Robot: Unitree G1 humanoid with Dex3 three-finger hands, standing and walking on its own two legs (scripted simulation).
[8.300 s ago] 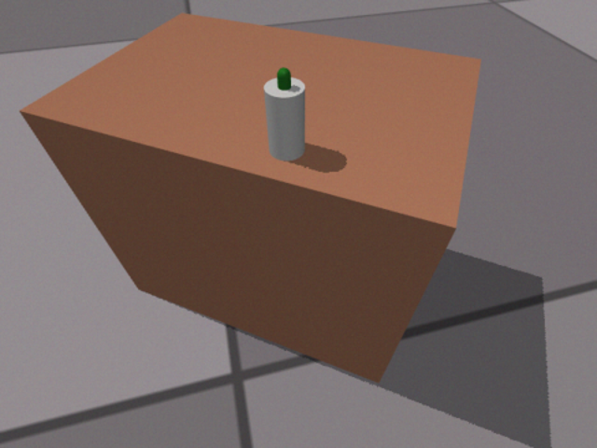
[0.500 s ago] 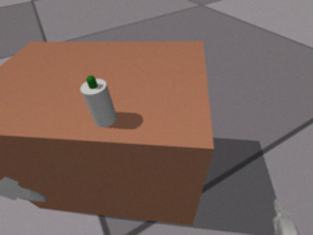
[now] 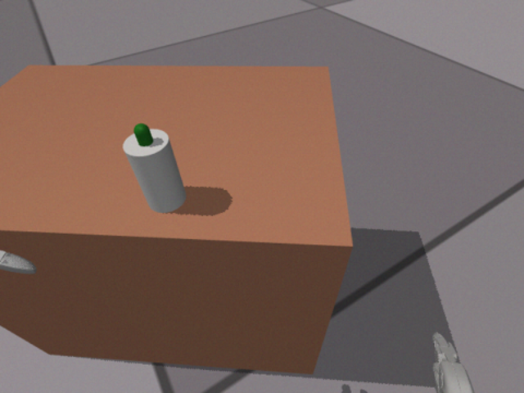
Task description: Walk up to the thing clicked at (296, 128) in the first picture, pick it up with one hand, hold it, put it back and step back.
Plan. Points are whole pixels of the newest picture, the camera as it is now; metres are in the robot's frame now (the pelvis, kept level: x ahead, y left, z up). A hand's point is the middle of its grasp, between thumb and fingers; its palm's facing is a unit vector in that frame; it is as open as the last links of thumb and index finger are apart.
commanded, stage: go down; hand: left
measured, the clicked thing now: (155, 165) +0.45 +0.22 +0.11
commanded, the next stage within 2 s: none
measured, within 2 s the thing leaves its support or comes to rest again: neither
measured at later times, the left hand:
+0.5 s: hand out of the picture +0.28 +0.38 +0.20, palm faces +0.34 -0.91 -0.24, open 17.3 cm
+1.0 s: hand out of the picture +0.31 +0.40 +0.20, palm faces +0.30 -0.94 -0.17, open 17.6 cm
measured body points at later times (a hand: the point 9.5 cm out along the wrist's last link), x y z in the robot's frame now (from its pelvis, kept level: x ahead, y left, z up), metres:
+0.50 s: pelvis +0.00 +0.00 +0.00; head -0.01 +0.00 +0.45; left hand +0.26 +0.43 +0.22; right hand +0.16 -0.26 -0.09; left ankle +0.01 +0.13 -0.74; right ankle -0.01 -0.14 -0.74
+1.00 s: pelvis +0.00 +0.01 +0.00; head +0.00 +0.01 +0.45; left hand +0.29 +0.45 +0.21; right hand +0.16 -0.25 -0.09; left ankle +0.01 +0.13 -0.74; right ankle -0.01 -0.14 -0.74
